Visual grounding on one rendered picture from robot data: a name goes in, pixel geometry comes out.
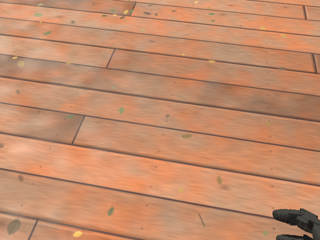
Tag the robot right hand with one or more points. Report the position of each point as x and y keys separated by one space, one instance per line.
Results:
x=303 y=219

